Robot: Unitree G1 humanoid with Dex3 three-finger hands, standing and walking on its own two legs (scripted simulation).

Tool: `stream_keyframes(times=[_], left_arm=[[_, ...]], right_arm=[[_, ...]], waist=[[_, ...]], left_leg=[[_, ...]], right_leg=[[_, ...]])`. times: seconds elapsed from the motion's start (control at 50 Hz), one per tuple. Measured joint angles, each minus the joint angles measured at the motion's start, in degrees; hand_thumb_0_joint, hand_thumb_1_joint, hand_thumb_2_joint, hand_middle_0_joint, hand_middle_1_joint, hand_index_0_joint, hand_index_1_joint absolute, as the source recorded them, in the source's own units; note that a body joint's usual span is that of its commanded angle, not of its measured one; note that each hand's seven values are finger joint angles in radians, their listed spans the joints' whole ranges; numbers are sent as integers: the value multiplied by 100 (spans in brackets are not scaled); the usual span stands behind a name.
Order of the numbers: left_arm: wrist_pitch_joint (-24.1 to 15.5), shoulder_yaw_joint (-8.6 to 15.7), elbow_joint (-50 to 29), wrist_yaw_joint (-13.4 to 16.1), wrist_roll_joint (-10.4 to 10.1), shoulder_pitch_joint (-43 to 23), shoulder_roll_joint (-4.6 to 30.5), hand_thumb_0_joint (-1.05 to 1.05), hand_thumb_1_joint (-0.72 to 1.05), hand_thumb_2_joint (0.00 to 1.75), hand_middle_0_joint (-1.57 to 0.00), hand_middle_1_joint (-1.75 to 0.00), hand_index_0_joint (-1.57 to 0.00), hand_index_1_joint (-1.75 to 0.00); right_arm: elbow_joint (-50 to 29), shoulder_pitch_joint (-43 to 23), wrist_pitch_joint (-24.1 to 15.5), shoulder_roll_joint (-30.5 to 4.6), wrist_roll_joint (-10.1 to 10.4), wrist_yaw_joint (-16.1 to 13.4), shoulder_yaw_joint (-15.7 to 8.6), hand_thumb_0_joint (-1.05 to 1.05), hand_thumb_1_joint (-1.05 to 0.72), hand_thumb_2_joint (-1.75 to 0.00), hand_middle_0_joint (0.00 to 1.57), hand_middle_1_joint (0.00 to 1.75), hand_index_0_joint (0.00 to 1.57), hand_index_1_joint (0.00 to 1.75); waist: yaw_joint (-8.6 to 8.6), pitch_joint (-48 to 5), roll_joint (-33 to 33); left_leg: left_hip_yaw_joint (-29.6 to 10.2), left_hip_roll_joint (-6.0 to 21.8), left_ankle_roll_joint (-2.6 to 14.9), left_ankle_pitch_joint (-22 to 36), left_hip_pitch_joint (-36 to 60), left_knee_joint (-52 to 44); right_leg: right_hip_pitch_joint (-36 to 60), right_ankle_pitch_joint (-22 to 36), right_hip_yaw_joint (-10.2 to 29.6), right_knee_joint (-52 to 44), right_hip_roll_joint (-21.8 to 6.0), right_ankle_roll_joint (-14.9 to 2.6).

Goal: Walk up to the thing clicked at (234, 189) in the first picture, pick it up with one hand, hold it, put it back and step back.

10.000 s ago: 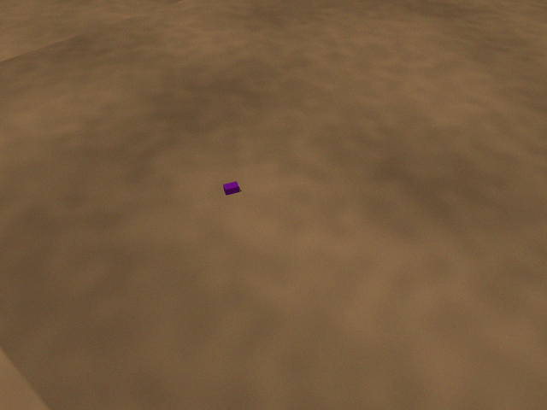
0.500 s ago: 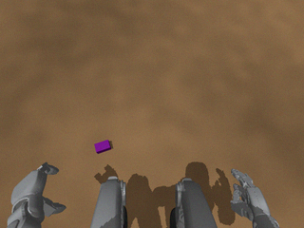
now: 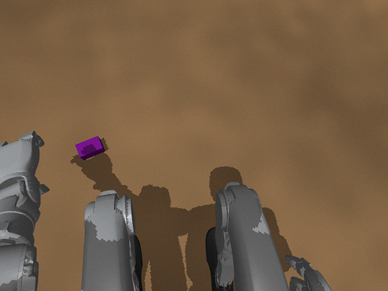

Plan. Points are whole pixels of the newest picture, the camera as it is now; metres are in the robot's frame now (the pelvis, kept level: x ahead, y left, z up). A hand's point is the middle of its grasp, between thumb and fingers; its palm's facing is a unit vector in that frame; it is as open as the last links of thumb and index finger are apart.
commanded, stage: rise first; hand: left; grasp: from above
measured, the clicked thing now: (90, 148) +0.50 +0.27 -0.38
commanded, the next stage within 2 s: none
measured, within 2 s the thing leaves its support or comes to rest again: neither
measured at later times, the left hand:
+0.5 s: hand (53, 158) +0.43 +0.31 -0.23, palm faces -0.38 -0.19 -0.91, open 12.4 cm
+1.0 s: hand (62, 152) +0.45 +0.31 -0.26, palm faces -0.37 -0.20 -0.91, open 12.4 cm
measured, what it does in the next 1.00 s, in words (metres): lowers itself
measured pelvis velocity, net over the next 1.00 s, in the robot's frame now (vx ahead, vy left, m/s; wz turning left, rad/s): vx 0.01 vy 0.00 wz -0.07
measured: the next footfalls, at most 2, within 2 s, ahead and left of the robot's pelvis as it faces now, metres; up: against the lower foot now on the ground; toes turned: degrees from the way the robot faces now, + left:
none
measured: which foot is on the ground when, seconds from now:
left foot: down 0.00-1.00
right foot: down 0.00-1.00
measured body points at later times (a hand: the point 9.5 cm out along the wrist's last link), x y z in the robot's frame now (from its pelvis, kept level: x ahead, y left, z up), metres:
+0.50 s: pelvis +0.00 +0.01 -0.06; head +0.24 +0.05 +0.33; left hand +0.44 +0.32 -0.17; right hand +0.06 -0.26 -0.18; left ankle +0.09 +0.14 -0.37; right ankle +0.10 -0.12 -0.37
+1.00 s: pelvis +0.01 +0.00 -0.08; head +0.26 +0.05 +0.29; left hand +0.47 +0.31 -0.21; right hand +0.05 -0.27 -0.20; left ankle +0.09 +0.14 -0.37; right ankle +0.10 -0.12 -0.37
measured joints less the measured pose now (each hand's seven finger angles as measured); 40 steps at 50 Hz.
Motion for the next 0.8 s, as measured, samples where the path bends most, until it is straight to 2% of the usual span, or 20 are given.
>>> stream_keyframes(times=[0.06,0.18,0.32,0.5,0.8], left_arm=[[49,43,273,76,27,-216,73,0,-13,67,-44,-72,-45,-71],[172,183,766,134,-47,-620,191,0,-18,71,-39,-75,-41,-74],[191,216,1109,113,71,-926,330,0,-22,74,-36,-77,-38,-76],[55,298,1268,132,218,-1143,448,0,-26,76,-34,-79,-35,-78],[-38,460,1625,195,260,-1438,737,0,-25,75,-33,-81,-35,-80]], right_arm=[[44,56,-12,5,-44,29,17,0,-90,-89,20,29,21,30],[106,100,-61,22,-114,126,94,0,-89,-89,20,29,21,30],[107,110,-104,8,-177,285,171,0,-89,-89,20,29,21,30],[113,115,-92,-20,-236,455,234,0,-90,-89,20,29,21,30],[38,61,-114,-107,-341,661,390,0,-90,-90,20,29,20,30]], waist=[[-95,14,-8],[-249,53,-41],[-371,163,-40],[-428,300,-49],[-541,528,-80]], left_leg=[[-18,-8,18,-21,-146,160],[-55,-6,54,-64,-386,425],[-90,-20,80,-89,-667,722],[-139,-27,74,-131,-977,1084],[-295,-24,20,-192,-1233,1473]], right_leg=[[-121,-18,0,136,3,20],[-327,-45,-5,355,25,64],[-574,-71,-4,623,36,97],[-879,-111,-3,977,63,115],[-1132,-123,-93,1313,119,103]])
